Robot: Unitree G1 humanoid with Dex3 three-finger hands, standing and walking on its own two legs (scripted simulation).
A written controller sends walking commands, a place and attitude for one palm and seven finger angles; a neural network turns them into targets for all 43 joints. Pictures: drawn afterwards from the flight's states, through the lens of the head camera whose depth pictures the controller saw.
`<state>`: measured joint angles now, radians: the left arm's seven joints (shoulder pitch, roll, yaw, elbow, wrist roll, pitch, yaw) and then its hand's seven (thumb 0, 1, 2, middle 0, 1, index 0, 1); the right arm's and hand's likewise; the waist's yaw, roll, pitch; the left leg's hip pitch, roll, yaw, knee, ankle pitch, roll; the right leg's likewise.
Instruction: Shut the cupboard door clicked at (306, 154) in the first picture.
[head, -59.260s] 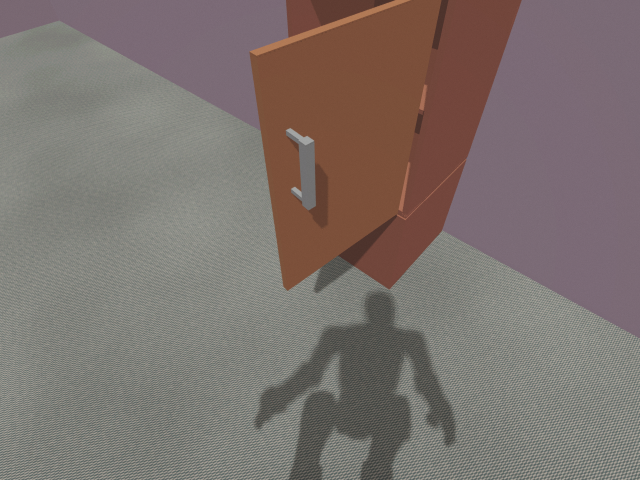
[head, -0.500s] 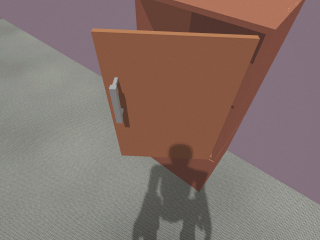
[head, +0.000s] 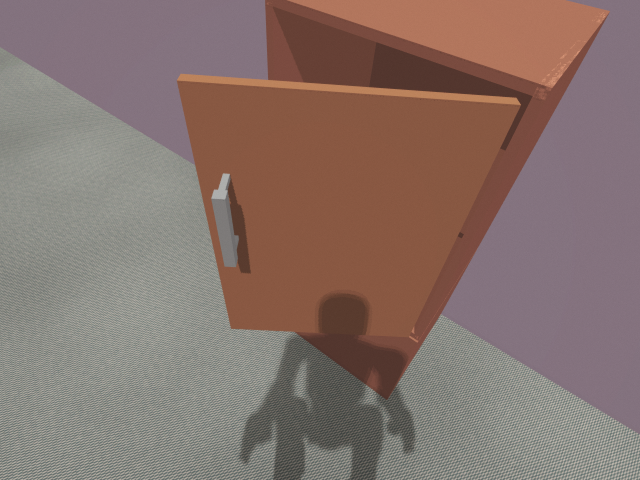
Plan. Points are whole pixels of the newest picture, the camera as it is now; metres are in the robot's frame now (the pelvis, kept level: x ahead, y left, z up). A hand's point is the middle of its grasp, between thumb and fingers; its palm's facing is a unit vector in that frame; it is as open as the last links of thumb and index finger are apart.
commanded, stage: raise the hand and make a fist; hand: left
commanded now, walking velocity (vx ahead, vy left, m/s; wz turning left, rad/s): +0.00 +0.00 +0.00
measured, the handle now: (228, 222) +0.46 +0.17 +0.04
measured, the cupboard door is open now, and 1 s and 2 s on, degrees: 36 36 36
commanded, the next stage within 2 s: bring the fist close to the handle in 1.90 s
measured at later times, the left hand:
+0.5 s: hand out of the picture +0.10 +0.18 -0.05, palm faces +0.23 -0.97 -0.04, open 5.7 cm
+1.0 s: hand (182, 403) +0.21 +0.18 +0.00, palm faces +0.03 -1.00 -0.02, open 3.5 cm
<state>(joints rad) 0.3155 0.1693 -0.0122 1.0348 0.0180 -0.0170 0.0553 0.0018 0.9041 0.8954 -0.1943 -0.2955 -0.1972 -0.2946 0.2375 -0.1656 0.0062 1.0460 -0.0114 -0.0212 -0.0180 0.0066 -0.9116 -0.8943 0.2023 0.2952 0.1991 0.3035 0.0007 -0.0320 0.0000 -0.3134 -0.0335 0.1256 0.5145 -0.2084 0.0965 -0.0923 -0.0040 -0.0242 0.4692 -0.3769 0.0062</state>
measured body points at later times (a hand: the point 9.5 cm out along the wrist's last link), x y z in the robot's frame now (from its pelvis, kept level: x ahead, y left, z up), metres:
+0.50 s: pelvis -0.03 -0.04 -0.09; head -0.02 -0.01 +0.36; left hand +0.09 +0.23 -0.04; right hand +0.21 -0.25 -0.11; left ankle +0.04 +0.05 -0.73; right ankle +0.03 -0.11 -0.73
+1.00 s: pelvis +0.03 -0.01 -0.07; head +0.08 -0.01 +0.38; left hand +0.20 +0.23 +0.00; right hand +0.22 -0.25 -0.14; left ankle +0.04 +0.05 -0.73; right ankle +0.03 -0.11 -0.73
